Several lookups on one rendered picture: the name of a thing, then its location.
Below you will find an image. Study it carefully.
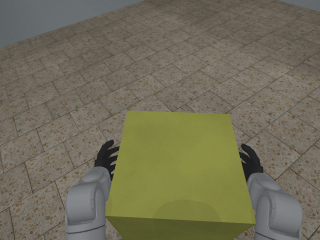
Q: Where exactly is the right robot hand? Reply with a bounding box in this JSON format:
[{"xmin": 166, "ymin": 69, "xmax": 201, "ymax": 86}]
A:
[{"xmin": 239, "ymin": 143, "xmax": 264, "ymax": 182}]

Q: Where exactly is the left robot forearm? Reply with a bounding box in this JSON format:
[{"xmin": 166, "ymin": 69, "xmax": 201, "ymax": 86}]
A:
[{"xmin": 65, "ymin": 166, "xmax": 111, "ymax": 240}]

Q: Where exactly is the left robot hand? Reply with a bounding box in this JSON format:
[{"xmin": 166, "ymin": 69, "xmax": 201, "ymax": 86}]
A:
[{"xmin": 94, "ymin": 139, "xmax": 120, "ymax": 181}]

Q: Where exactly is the right robot forearm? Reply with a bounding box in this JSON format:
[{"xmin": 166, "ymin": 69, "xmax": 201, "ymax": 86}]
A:
[{"xmin": 246, "ymin": 172, "xmax": 303, "ymax": 240}]

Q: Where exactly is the carton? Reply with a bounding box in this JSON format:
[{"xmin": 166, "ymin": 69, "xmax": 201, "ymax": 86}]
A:
[{"xmin": 105, "ymin": 110, "xmax": 256, "ymax": 240}]

